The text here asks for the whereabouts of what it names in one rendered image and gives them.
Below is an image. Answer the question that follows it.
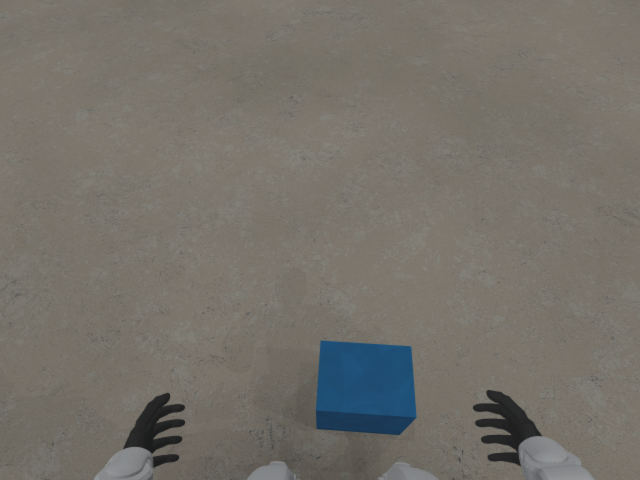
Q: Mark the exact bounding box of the right robot hand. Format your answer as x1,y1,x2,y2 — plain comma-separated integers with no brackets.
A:
473,390,542,466

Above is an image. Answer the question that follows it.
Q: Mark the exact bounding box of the carton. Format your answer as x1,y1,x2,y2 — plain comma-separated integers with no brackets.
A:
316,341,417,435

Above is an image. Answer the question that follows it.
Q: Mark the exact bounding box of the robot shin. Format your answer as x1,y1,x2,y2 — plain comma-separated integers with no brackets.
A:
387,462,411,473
269,461,289,469

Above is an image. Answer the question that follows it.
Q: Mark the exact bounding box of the robot right shin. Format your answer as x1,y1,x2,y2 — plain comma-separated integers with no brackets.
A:
387,462,411,473

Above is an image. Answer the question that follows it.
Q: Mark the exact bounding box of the left robot forearm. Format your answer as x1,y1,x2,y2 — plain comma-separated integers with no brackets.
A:
94,447,154,480

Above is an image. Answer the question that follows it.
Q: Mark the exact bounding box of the robot left shin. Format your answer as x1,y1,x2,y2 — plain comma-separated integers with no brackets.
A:
269,461,289,469

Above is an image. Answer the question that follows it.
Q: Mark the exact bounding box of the right robot forearm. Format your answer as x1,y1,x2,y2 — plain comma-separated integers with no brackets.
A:
518,436,596,480

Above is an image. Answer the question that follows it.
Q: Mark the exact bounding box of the left robot hand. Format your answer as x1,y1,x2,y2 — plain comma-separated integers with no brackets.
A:
123,393,185,468

